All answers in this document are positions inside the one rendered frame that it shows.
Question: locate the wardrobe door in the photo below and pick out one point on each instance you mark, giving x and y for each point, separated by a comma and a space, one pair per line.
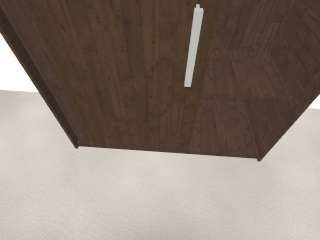
123, 63
24, 26

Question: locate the handle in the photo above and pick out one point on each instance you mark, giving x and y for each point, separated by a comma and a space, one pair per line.
193, 45

